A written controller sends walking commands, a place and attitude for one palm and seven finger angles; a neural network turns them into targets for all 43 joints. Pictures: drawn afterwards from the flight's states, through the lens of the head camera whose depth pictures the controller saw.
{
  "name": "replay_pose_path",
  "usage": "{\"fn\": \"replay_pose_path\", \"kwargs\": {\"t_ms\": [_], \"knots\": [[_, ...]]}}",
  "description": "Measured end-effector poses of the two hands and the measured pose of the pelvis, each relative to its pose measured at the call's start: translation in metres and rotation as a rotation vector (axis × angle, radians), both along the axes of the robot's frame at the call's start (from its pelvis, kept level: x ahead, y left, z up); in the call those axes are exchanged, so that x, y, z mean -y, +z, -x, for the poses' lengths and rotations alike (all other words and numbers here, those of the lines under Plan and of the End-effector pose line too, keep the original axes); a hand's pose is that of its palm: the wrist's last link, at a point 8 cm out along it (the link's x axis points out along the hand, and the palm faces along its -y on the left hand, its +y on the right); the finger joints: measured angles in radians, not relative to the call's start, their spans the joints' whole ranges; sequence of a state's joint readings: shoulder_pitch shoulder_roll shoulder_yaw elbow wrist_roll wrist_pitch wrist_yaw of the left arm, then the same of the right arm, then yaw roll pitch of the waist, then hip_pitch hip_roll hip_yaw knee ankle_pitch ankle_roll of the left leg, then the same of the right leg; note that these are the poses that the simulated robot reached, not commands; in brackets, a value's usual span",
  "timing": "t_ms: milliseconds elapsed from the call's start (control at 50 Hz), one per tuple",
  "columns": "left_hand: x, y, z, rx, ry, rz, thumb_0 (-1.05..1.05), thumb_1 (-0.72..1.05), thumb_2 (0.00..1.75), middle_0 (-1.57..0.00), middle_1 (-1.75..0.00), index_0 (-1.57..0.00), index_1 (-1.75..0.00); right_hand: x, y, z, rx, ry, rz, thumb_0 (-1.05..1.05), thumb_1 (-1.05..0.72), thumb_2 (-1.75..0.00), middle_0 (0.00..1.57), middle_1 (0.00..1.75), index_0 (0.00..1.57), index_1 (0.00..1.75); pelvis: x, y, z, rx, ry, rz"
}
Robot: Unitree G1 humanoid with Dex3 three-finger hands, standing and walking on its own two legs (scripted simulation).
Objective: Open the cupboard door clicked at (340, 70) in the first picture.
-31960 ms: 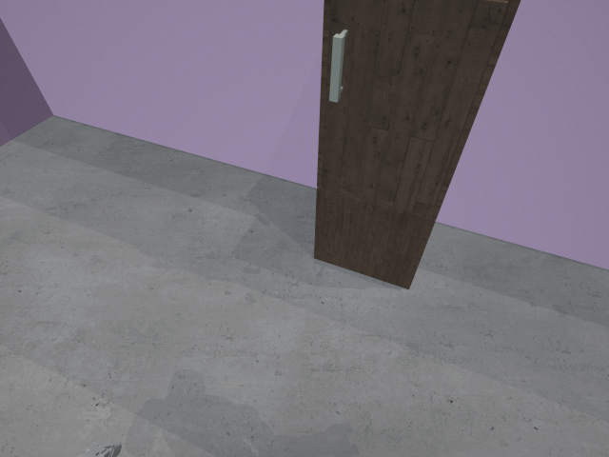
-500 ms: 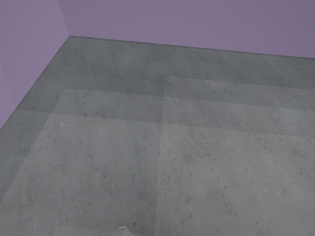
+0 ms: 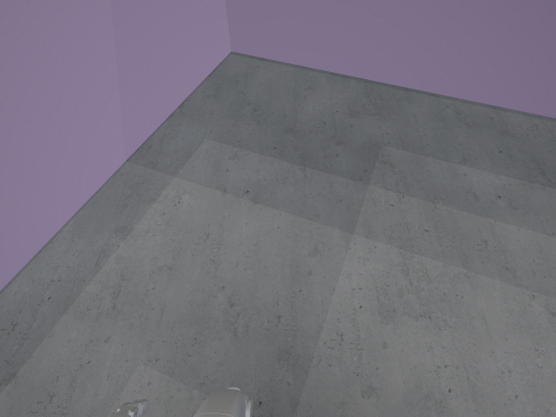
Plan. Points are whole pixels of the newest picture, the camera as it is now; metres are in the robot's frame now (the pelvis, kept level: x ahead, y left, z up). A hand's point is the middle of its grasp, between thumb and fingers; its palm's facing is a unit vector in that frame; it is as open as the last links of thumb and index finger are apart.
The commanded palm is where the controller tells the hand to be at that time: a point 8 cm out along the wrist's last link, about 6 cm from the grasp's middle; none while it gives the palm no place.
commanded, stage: turn to face it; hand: left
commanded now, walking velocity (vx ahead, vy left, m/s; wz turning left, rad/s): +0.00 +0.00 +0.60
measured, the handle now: out of the picture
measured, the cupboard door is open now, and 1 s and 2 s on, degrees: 42 42 42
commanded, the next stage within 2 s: none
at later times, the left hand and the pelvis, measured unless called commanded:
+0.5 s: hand out of the picture +0.07 +0.22 -0.15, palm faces +0.31 -0.91 -0.28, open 7.4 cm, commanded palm none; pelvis +0.04 -0.02 +0.00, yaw +18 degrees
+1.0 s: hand out of the picture -0.03 +0.20 -0.18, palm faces +0.61 -0.76 -0.23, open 7.4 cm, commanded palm none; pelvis +0.05 +0.00 +0.00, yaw +37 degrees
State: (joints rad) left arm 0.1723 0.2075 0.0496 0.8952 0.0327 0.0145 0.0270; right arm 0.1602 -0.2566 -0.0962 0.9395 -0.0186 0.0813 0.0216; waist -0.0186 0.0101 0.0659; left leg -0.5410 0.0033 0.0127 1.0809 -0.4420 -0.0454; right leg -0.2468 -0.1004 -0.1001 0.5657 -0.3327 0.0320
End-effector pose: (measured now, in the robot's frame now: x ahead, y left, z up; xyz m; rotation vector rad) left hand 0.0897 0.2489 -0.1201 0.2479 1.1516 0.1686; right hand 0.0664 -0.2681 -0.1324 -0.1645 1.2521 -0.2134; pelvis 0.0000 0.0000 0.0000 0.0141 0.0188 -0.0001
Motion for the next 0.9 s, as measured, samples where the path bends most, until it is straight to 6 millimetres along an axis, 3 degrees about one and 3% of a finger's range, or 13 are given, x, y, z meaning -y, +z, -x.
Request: {"fn": "replay_pose_path", "kwargs": {"t_ms": [80,220,280,380,500,560,720,800,900], "knots": [[0.001,-0.006,0.024,-0.051,0.062,0.026,0.01,0.9,0.9,-0.2,-0.3,-0.2,-0.3,-0.001,0.011,-0.038,0.019,0.085,0.017,0.01,-0.91,-0.9,0.2,0.3,0.2,0.3,0.002,0.004,-0.009,0.002,0.061,-0.019],[-0.021,-0.037,0.07,-0.153,0.194,0.062,0.01,0.9,0.9,-0.2,-0.3,-0.2,-0.3,-0.029,0.012,-0.107,0.113,0.25,0.061,0.01,-0.91,-0.9,0.2,0.3,0.2,0.3,-0.013,-0.014,-0.019,0.002,0.152,0.003],[-0.029,-0.033,0.073,-0.165,0.24,0.049,0.01,0.9,0.9,-0.2,-0.3,-0.2,-0.3,-0.038,0.018,-0.115,0.12,0.284,0.064,0.01,-0.91,-0.9,0.2,0.3,0.2,0.3,-0.011,-0.009,-0.022,0.003,0.18,0.016],[-0.03,-0.016,0.058,-0.092,0.287,0.036,0.01,0.91,0.9,-0.2,-0.29,-0.2,-0.3,-0.044,0.017,-0.116,0.073,0.332,0.041,0.01,-0.91,-0.9,0.2,0.3,0.2,0.3,-0.004,0.001,-0.028,0.004,0.236,0.027],[-0.014,-0.001,0.038,0.003,0.327,-0.002,0.01,0.91,0.9,-0.2,-0.29,-0.2,-0.3,-0.035,0.0,-0.122,0.016,0.364,-0.012,0.01,-0.9,-0.9,0.21,0.3,0.21,0.3,0.017,-0.001,-0.04,0.004,0.314,0.024],[-0.001,-0.001,0.039,0.036,0.35,-0.032,0.01,0.9,0.9,-0.2,-0.29,-0.2,-0.3,-0.027,-0.014,-0.133,0.003,0.381,-0.032,0.01,-0.9,-0.9,0.21,0.3,0.21,0.3,0.029,-0.009,-0.045,0.004,0.354,0.002],[0.034,0.0,0.071,-0.022,0.466,0.034,0.01,0.9,0.9,-0.2,-0.3,-0.2,-0.3,-0.036,0.001,-0.167,-0.024,0.48,-0.028,0.01,-0.91,-0.9,0.2,0.3,0.2,0.3,0.033,0.005,-0.055,0.009,0.479,-0.018],[0.039,-0.011,0.095,-0.038,0.541,0.077,0.01,0.9,0.9,-0.2,-0.3,-0.21,-0.3,-0.06,0.007,-0.188,-0.009,0.568,-0.009,0.01,-0.91,-0.9,0.2,0.3,0.2,0.3,0.026,0.004,-0.055,0.007,0.539,-0.016],[0.029,-0.037,0.139,-0.086,0.649,0.115,0.01,0.9,0.9,-0.2,-0.3,-0.21,-0.3,-0.101,0.009,-0.214,0.073,0.679,0.02,0.01,-0.91,-0.9,0.2,0.3,0.2,0.3,0.008,-0.012,-0.049,0.008,0.604,0.007]]}}
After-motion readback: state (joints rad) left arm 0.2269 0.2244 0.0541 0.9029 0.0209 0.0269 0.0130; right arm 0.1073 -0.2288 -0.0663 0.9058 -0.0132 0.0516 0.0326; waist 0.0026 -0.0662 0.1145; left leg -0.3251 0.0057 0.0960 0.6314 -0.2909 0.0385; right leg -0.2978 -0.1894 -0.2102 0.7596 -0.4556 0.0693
